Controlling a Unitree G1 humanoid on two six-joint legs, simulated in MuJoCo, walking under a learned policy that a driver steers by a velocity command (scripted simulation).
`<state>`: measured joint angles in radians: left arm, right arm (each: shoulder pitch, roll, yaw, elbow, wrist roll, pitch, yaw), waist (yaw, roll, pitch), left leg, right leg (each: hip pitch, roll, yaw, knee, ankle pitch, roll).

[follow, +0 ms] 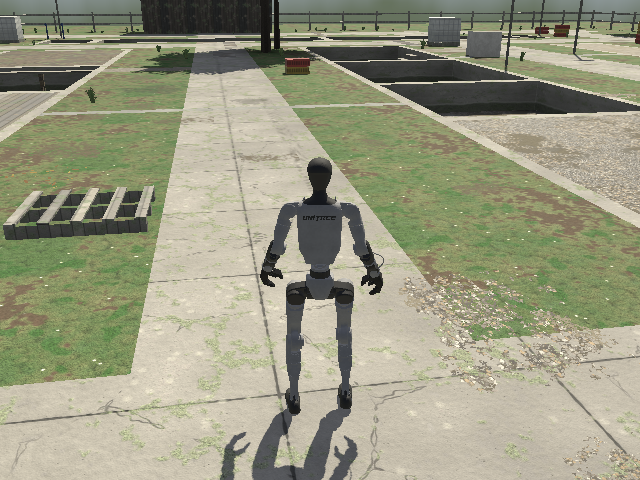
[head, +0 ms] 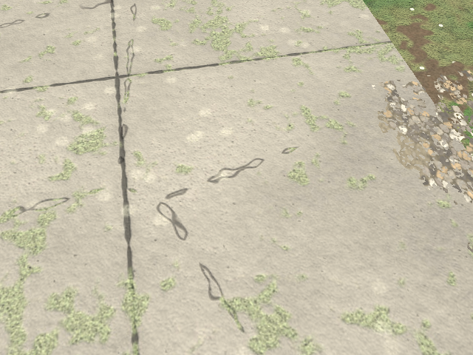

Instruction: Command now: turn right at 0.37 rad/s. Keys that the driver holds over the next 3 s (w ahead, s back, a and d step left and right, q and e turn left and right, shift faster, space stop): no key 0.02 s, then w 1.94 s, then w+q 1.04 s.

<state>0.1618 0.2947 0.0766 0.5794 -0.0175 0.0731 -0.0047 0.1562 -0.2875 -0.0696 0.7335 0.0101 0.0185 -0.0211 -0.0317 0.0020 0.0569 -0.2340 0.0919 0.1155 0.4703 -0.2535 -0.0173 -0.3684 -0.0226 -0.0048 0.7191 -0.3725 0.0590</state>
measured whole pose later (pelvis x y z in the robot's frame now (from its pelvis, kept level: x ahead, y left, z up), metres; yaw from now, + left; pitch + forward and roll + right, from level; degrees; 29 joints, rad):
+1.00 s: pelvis +0.36 +0.01 +0.00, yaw -3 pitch +2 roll +1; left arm 0.06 0.25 0.04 0.65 -0.02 -0.08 -0.04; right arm 0.40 -0.28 -0.04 0.86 0.02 -0.06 0.00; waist -0.09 -0.04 0.03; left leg 0.09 -0.06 0.03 0.19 -0.32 0.05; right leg -0.63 -0.06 0.00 0.55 0.07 -0.01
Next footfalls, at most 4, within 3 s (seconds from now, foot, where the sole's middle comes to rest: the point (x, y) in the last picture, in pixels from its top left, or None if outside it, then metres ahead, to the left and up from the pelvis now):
0.04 right None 0.04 -0.13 -0.78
0.54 left None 0.26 0.11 -0.78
1.08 right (281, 302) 0.59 -0.12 -0.78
1.60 left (203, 217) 0.89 0.11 -0.78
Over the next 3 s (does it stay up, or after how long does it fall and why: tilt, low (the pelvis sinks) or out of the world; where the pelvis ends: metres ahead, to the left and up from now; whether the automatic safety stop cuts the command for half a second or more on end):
stays up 1.43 0.09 0.01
